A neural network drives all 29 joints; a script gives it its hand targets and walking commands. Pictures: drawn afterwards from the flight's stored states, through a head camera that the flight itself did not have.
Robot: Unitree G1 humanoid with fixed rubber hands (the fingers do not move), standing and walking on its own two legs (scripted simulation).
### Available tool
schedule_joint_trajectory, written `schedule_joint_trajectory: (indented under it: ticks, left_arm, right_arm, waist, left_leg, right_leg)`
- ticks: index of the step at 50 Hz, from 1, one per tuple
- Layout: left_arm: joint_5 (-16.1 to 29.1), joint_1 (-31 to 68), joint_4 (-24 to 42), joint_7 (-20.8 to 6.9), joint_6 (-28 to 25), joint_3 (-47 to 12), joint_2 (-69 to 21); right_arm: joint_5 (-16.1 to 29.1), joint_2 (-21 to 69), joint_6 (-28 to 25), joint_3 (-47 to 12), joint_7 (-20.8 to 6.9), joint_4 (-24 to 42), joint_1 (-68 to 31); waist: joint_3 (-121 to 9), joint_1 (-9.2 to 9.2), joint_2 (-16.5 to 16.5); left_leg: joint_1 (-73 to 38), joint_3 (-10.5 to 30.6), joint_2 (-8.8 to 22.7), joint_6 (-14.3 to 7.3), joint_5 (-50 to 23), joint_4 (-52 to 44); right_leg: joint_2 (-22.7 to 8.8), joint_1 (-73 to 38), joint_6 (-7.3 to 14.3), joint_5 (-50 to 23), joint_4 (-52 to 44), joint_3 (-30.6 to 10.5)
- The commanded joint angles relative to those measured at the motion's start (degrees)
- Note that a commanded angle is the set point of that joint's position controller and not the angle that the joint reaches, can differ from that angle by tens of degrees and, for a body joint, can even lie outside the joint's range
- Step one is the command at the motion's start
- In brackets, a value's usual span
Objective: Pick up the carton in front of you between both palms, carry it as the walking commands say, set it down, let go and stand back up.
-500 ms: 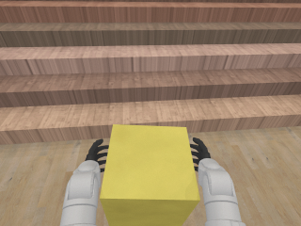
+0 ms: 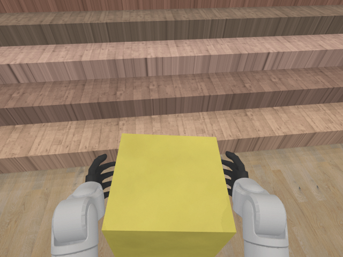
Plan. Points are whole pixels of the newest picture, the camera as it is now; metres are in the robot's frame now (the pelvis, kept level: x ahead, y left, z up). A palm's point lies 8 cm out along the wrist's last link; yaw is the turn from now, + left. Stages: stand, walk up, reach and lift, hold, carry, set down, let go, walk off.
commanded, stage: carry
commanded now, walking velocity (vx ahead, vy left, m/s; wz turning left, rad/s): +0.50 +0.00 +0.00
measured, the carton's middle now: (166, 203) +0.26 +0.01 +0.01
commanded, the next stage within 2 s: none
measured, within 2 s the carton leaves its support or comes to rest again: neither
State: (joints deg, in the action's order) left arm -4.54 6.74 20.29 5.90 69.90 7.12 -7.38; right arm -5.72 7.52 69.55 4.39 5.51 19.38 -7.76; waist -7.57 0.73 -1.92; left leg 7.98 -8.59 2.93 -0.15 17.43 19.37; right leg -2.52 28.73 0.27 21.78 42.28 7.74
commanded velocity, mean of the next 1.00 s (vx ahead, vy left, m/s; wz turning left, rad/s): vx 0.20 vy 0.00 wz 0.00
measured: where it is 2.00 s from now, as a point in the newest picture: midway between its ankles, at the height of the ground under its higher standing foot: (167, 207)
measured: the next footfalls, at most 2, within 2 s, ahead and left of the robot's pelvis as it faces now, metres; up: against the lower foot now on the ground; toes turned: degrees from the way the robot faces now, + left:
right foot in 0.10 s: +0.19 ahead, -0.11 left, +0.00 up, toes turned -11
left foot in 0.54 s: +0.53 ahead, +0.09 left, +0.00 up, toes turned +12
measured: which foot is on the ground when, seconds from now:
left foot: down 0.00-0.12, up 0.14-0.52, down 0.54-1.00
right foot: up 0.00-0.08, down 0.10-0.56, up 0.58-0.80, down 0.82-1.00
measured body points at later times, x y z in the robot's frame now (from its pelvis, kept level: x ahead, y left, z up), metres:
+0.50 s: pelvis +0.31 -0.01 -0.01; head +0.33 -0.02 +0.44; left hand +0.59 +0.15 +0.10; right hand +0.61 -0.15 +0.09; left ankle +0.47 +0.10 -0.72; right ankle +0.16 -0.10 -0.74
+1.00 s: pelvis +0.50 +0.00 -0.01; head +0.56 +0.00 +0.43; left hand +0.89 +0.16 +0.14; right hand +0.90 -0.14 +0.14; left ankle +0.49 +0.08 -0.74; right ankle +0.50 -0.11 -0.74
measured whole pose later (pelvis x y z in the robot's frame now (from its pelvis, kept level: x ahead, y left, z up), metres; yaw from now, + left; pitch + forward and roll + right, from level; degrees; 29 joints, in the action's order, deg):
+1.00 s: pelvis +0.50 +0.00 -0.01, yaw +2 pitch +5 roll +0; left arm -4.1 45.7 3.1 7.1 76.6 13.5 0.3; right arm -3.0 -0.1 76.5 14.3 7.5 3.8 -45.7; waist 2.2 0.4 -0.6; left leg 20.0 -11.1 1.5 -3.4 17.5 32.8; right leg -2.4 21.2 0.9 16.8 33.7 6.0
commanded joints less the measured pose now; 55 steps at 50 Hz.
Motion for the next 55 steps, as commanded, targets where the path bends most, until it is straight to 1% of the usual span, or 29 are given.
schedule_joint_trajectory:
  ticks: [1,4,5,6,7,8,10,11,14,18,22,25,26,27,28,29,30,31,32,33,35,37,40,42,43,44,45,51,55]
  left_arm:
    - [22.82,31.04,6.51,-14.81,-0.32,-41.57,-49.42]
    - [21.53,29.72,5.97,-14.31,0.62,-40.14,-47.99]
    - [20.89,29.03,4.96,-14.27,0.97,-39.42,-47.39]
    - [20.14,28.18,3.55,-14.16,1.18,-38.93,-46.07]
    - [19.87,28.49,2.49,-14.09,1.21,-38.37,-46.38]
    - [20.33,29.37,3.38,-14.07,1.34,-38.72,-47.38]
    - [20.66,31.87,4.3,-14.26,0.98,-39.68,-50.69]
    - [21.19,33.01,4.92,-14.53,0.6,-40.66,-52.21]
    - [23.25,34.09,7.4,-15.32,-0.34,-42.17,-53.81]
    - [24.79,34.08,10.04,-15.86,-0.66,-42.9,-51.4]
    - [24.58,34.32,12.71,-15.32,0.37,-41.7,-46.77]
    - [23.77,35.81,13.97,-14.44,2.2,-40.49,-42.85]
    - [23.7,37.12,14.04,-14.18,2.94,-40.06,-41.18]
    - [23.63,38.87,13.7,-13.91,3.59,-39.64,-39.42]
    - [23.84,40.75,13.27,-13.68,4.55,-39.53,-38.25]
    - [24.5,42.06,12.44,-13.5,5.54,-39.79,-38.4]
    - [24.48,43.49,11.28,-13.34,5.83,-39.09,-38.94]
    - [24.73,46.68,11.42,-13.18,5.94,-39.03,-40.21]
    - [24.77,49.53,11.36,-13.04,5.94,-38.82,-41.08]
    - [25.19,52.26,10.94,-12.9,5.92,-38.81,-42.29]
    - [25.26,56.32,8.82,-12.47,5.71,-38.87,-43.12]
    - [25.03,59.76,5.39,-11.98,5.38,-38.77,-42.96]
    - [24.87,63.72,0.08,-11.57,5.22,-37.92,-43.17]
    - [24.94,67.6,-3.4,-11.62,5.32,-36.22,-43.57]
    - [24.86,69.59,-5.27,-11.6,5.27,-35.48,-43.28]
    - [25.22,72.16,-6.62,-11.63,5.29,-34.77,-43.53]
    - [25.51,74.09,-8.25,-11.61,5.37,-34.03,-44.0]
    - [26.45,82.96,-16.1,-11.2,5.88,-28.54,-46.89]
    - [26.32,85.87,-21.28,-11.43,5.73,-25.95,-51.04]
  right_arm:
    - [23.66,50.17,0.02,-39.63,-13.47,7.34,-29.25]
    - [24.06,48.57,1.2,-39.6,-13.91,6.84,-28.84]
    - [24.08,47.33,1.62,-39.27,-14.01,6.4,-28.97]
    - [24.17,46.32,2.33,-39.23,-14.24,7.11,-30.53]
    - [24.58,46.18,2.94,-39.3,-14.46,6.64,-32.22]
    - [24.5,47.65,2.86,-39.56,-14.72,5.05,-32.03]
    - [24.35,50.57,2.08,-39.21,-15.16,3.5,-31.71]
    - [24.12,51.65,1.51,-39.28,-15.15,3.45,-31.42]
    - [23.1,55.05,-0.11,-39.62,-14.38,4.18,-30.03]
    - [21.84,53.24,-0.88,-39.76,-12.66,7.27,-29.35]
    - [22.35,49.07,0.49,-39.82,-11.87,11.98,-31.27]
    - [23.21,44.69,2.61,-38.96,-11.84,13.46,-33.23]
    - [23.15,43.17,3.25,-38.41,-11.87,12.93,-33.84]
    - [22.96,41.7,3.9,-37.72,-12.01,12.56,-35.31]
    - [23.04,39.44,4.68,-36.57,-12.05,11.31,-36.73]
    - [22.84,38.57,4.99,-35.89,-11.75,9.18,-37.28]
    - [23.32,38.56,5.4,-35.22,-11.63,9.45,-38.23]
    - [23.52,39.97,5.58,-35.29,-11.53,10.02,-40.71]
    - [23.75,41.35,5.71,-35.44,-11.53,10.14,-43.3]
    - [24.41,42.53,5.66,-35.45,-11.61,9.81,-46.26]
    - [25.42,43.42,5.44,-35.95,-11.74,8.95,-51.25]
    - [26.39,43.11,5.23,-36.07,-11.84,6.82,-55.49]
    - [27.32,42.91,5.36,-35.46,-12.01,2.08,-61.47]
    - [27.48,43.32,5.5,-34.46,-12.17,-1.54,-65.85]
    - [28.14,44.0,5.82,-34.32,-12.24,-2.96,-68.63]
    - [28.74,44.97,5.91,-34.16,-12.15,-4.37,-71.63]
    - [29.09,45.56,6.04,-33.46,-12.0,-5.94,-73.98]
    - [28.83,48.99,6.5,-27.6,-10.53,-16.19,-81.17]
    - [26.92,52.39,6.14,-23.79,-10.18,-21.97,-82.5]
  waist:
    - [-10.11,0.57,-7.36]
    - [-12.53,-0.72,-4.11]
    - [-15.18,-1.45,-0.87]
    - [-16.85,-2.3,12.45]
    - [-15.74,-2.77,19.48]
    - [-14.69,-2.41,13.36]
    - [-14.17,-2.02,4.09]
    - [-13.75,-1.8,2.92]
    - [-13.37,-1.75,6.57]
    - [-10.82,-1.75,8.47]
    - [-7.43,-2.31,10.33]
    - [-9.42,-1.39,11.05]
    - [-11.67,-0.5,9.13]
    - [-14.66,0.25,6.31]
    - [-21.74,0.43,-4.16]
    - [-26.71,0.83,-12.79]
    - [-24.99,0.64,-9.8]
    - [-23.79,0.86,-7.59]
    - [-21.71,0.76,-3.65]
    - [-20.85,0.3,-2.75]
    - [-21.96,0.17,-3.8]
    - [-23.76,0.1,-4.81]
    - [-24.75,-0.27,-4.75]
    - [-23.64,-1.06,-3.08]
    - [-23.9,-1.34,1.08]
    - [-23.75,-1.23,4.38]
    - [-23.58,-1.32,5.8]
    - [-26.86,-0.97,3.14]
    - [-27.07,-0.95,2.42]
  left_leg:
    - [-10.92,7.48,11.83,-6.09,-17.17,-5.0]
    - [1.91,-0.76,7.93,-2.63,-20.28,8.0]
    - [9.12,-3.36,6.19,-0.86,-17.43,17.29]
    - [20.06,-4.01,0.67,2.08,-4.7,34.72]
    - [32.46,1.53,-2.88,1.55,10.14,44.84]
    - [35.94,6.7,1.17,-0.24,10.05,50.77]
    - [36.19,8.01,4.88,-1.34,4.34,50.23]
    - [34.75,8.13,5.94,-1.06,1.45,46.1]
    - [31.8,4.33,3.63,0.11,-2.9,36.95]
    - [32.87,1.08,2.06,0.41,-8.92,23.7]
    - [25.83,-2.74,-0.83,-1.08,-16.51,12.08]
    - [12.86,-6.23,-4.51,-2.17,-21.93,6.74]
    - [3.26,-7.96,-5.84,-2.03,-25.61,2.58]
    - [-7.43,-4.17,-1.34,-1.92,-28.98,2.95]
    - [-22.98,12.52,13.82,-6.38,-48.04,11.45]
    - [-30.78,28.28,21.23,-15.79,-48.44,7.33]
    - [-26.59,26.8,20.81,-16.23,-44.32,3.62]
    - [-23.14,22.29,18.69,-14.71,-43.07,3.85]
    - [-18.52,17.61,17.14,-12.75,-44.65,3.45]
    - [-14.96,13.29,15.3,-10.72,-44.32,2.74]
    - [-10.97,8.05,13.09,-9.93,-44.49,2.18]
    - [-10.67,6.0,12.77,-10.38,-45.31,3.9]
    - [-7.46,2.12,10.73,-9.31,-42.15,8.67]
    - [-2.36,1.17,8.31,-6.02,-31.08,10.6]
    - [-1.2,1.15,5.2,-3.97,-27.22,11.66]
    - [-0.75,2.31,4.22,-3.03,-25.16,12.32]
    - [-0.84,2.65,4.03,-2.52,-25.58,13.02]
    - [-5.81,4.85,5.65,-4.32,-40.64,16.7]
    - [-5.84,4.35,5.21,-4.21,-42.83,17.61]
  right_leg:
    - [0.74,0.8,0.05,-9.33,-9.94,3.07]
    - [4.06,-23.66,0.69,-14.08,-16.33,9.45]
    - [-0.04,-34.12,1.45,-10.52,-16.21,4.46]
    - [-16.04,-39.71,6.38,2.64,-26.13,-22.96]
    - [-23.56,-44.68,12.69,0.42,-30.82,-38.12]
    - [-24.04,-42.96,13.76,-5.42,-29.68,-35.74]
    - [-20.63,-38.61,11.29,-14.7,-28.16,-25.76]
    - [-18.97,-36.26,9.41,-16.67,-29.08,-20.93]
    - [-15.15,-34.67,7.28,-22.11,-30.48,-11.38]
    - [-12.73,-37.32,7.7,-28.86,-30.43,-5.02]
    - [-10.26,-35.88,5.94,-38.48,-28.82,0.9]
    - [-8.53,-34.97,3.22,-49.47,-17.49,4.94]
    - [-6.61,-31.97,1.38,-47.73,-9.17,7.21]
    - [-4.98,-25.1,0.06,-35.28,-0.14,6.2]
    - [-2.45,-12.28,-1.35,-8.07,12.37,2.96]
    - [4.14,0.02,-1.93,11.71,26.57,-1.38]
    - [3.07,3.66,-0.46,12.4,31.01,-6.4]
    - [0.84,4.58,0.87,10.62,29.52,-8.23]
    - [-1.59,3.49,1.15,8.58,24.26,-8.97]
    - [-3.17,1.1,1.03,7.05,15.68,-9.3]
    - [-1.48,-5.73,-0.21,6.32,4.7,-6.44]
    - [-0.09,-8.5,-0.25,3.24,-2.64,-4.66]
    - [0.2,-13.9,0.62,-10.34,-12.49,-2.05]
    - [-3.43,-19.77,1.09,-23.35,-17.9,-3.58]
    - [-7.21,-21.48,2.39,-37.31,-12.84,-7.27]
    - [-8.0,-22.53,3.85,-44.76,-10.72,-7.65]
    - [-8.01,-22.78,4.23,-46.76,-9.78,-7.48]
    - [-6.19,-19.88,3.83,-43.67,-5.95,-6.29]
    - [-5.8,-20.07,3.54,-46.16,-5.7,-6.04]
